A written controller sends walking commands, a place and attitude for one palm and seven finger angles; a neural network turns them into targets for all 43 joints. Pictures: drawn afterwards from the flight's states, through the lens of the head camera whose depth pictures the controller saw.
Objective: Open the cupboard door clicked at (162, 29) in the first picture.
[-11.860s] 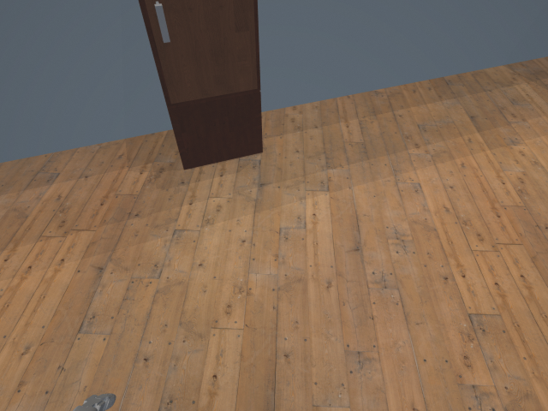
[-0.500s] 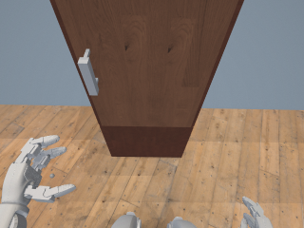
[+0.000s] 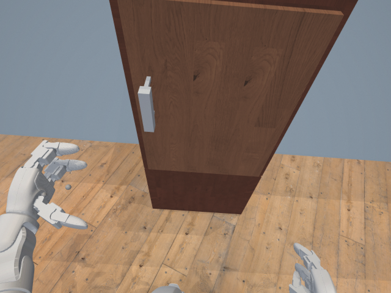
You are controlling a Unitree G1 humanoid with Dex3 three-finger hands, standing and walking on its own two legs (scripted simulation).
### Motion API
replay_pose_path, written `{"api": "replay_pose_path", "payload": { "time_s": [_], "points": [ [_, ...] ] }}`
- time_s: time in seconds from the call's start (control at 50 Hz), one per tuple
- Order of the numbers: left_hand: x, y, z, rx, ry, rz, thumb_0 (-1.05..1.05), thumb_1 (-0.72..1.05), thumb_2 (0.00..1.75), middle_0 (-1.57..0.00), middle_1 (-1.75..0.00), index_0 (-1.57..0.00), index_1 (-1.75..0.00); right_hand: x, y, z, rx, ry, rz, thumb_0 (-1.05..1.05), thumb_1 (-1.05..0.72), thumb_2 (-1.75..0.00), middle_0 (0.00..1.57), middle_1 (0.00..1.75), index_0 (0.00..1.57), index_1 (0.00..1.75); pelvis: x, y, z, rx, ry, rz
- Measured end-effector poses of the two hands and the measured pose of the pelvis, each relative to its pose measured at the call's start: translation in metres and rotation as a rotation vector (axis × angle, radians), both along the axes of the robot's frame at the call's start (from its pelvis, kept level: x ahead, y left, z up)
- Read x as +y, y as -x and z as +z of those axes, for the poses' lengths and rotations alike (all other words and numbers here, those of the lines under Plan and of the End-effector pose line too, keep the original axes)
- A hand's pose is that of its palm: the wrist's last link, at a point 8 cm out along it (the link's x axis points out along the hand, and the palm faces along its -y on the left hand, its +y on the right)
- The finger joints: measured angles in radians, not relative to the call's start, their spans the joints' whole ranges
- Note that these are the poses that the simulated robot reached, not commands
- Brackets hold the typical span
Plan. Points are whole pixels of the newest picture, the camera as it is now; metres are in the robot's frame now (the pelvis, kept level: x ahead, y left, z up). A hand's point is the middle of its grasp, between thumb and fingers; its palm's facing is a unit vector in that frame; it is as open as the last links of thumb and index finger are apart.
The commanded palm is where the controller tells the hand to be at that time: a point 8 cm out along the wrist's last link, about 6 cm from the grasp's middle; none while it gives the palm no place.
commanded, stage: raise the hand with hooked fingers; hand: left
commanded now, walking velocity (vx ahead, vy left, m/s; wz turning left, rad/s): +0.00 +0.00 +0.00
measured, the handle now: (149, 104) +0.53 +0.17 +0.06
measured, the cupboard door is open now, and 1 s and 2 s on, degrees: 0 0 0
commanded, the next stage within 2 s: move the hooked fingers beside the handle in 0.58 s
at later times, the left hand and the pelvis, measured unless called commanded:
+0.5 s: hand (74, 177) +0.30 +0.26 +0.07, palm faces +0.05 -1.00 -0.03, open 14.0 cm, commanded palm +0.27 +0.31 +0.08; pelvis +0.01 -0.01 +0.01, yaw +0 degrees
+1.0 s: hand (92, 162) +0.33 +0.24 +0.08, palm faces +0.06 -1.00 -0.02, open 14.0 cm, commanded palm +0.30 +0.29 +0.07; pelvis +0.00 -0.04 +0.00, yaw +0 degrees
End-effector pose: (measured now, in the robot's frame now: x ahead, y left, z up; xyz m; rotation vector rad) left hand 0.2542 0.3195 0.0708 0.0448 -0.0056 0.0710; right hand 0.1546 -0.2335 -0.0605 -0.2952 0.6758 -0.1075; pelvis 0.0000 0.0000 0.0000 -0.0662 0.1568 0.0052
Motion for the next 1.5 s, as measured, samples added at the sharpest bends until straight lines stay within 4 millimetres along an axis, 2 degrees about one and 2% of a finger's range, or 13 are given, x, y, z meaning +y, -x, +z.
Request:
{"api": "replay_pose_path", "payload": {
  "time_s": [0.1, 0.16, 0.38, 0.58, 0.78, 0.94, 1.18, 1.34, 1.5],
  "points": [
    [0.015, -0.017, 0.007, 0.004, 0.011, 0.002, -0.01, -0.5, 0.3, -0.3, -1.2, -0.3, -1.2, -0.005, 0.008, -0.002, 0.043, 0.015, -0.027, 0.02, -0.9, -0.9, 0.21, 0.3, 0.2, 0.3, 0.002, -0.002, 0.002, 0.002, 0.001, 0.001],
    [0.018, -0.025, 0.007, 0.036, 0.02, -0.015, -0.01, -0.5, 0.3, -0.3, -1.2, -0.3, -1.2, -0.01, 0.013, -0.001, 0.057, 0.02, -0.047, 0.02, -0.9, -0.9, 0.2, 0.3, 0.2, 0.3, 0.003, -0.004, 0.004, 0.006, 0.001, -0.001],
    [0.005, -0.025, -0.002, 0.044, 0.038, -0.012, -0.01, -0.5, 0.3, -0.3, -1.2, -0.3, -1.2, -0.022, 0.019, 0.001, 0.083, 0.029, -0.058, 0.02, -0.9, -0.9, 0.2, 0.3, 0.2, 0.3, -0.003, -0.008, 0.005, 0.014, -0.005, -0.009],
    [-0.008, -0.02, 0.006, 0.023, 0.016, -0.02, -0.01, -0.5, 0.3, -0.3, -1.2, -0.3, -1.2, -0.027, 0.01, -0.002, 0.062, 0.004, -0.051, 0.02, -0.9, -0.9, 0.2, 0.3, 0.2, 0.3, -0.014, -0.007, 0.005, 0.008, -0.008, -0.004],
    [-0.021, -0.02, 0.005, 0.034, 0.025, -0.01, -0.01, -0.5, 0.3, -0.3, -1.2, -0.3, -1.2, -0.036, 0.003, -0.004, 0.041, -0.008, -0.037, 0.02, -0.9, -0.9, 0.2, 0.3, 0.2, 0.3, -0.028, -0.004, 0.004, 0.008, -0.015, 0.001],
    [-0.026, -0.044, 0.006, 0.024, 0.025, -0.004, -0.01, -0.5, 0.3, -0.3, -1.2, -0.3, -1.2, -0.051, 0.012, -0.01, 0.076, 0.004, -0.06, 0.01, -0.9, -0.9, 0.2, 0.3, 0.2, 0.3, -0.039, -0.001, 0.001, 0.016, -0.02, -0.001],
    [-0.034, -0.077, 0.005, 0.042, 0.031, -0.02, -0.01, -0.5, 0.3, -0.3, -1.2, -0.3, -1.2, -0.069, 0.043, -0.021, 0.178, 0.004, -0.135, 0.01, -0.9, -0.9, 0.2, 0.3, 0.2, 0.3, -0.043, -0.004, 0.0, 0.045, -0.028, -0.022],
    [-0.036, -0.097, 0.001, 0.033, 0.03, -0.018, -0.01, -0.5, 0.3, -0.3, -1.2, -0.3, -1.2, -0.071, 0.059, -0.027, 0.247, 0.009, -0.171, 0.01, -0.9, -0.9, 0.2, 0.3, 0.2, 0.3, -0.042, -0.007, -0.001, 0.064, -0.027, -0.029],
    [-0.04, -0.116, 0.003, 0.028, 0.038, -0.035, -0.01, -0.5, 0.3, -0.3, -1.2, -0.3, -1.2, -0.065, 0.063, -0.028, 0.276, 0.005, -0.192, 0.01, -0.9, -0.9, 0.2, 0.3, 0.2, 0.3, -0.036, -0.011, -0.001, 0.076, -0.024, -0.033]
  ]
}}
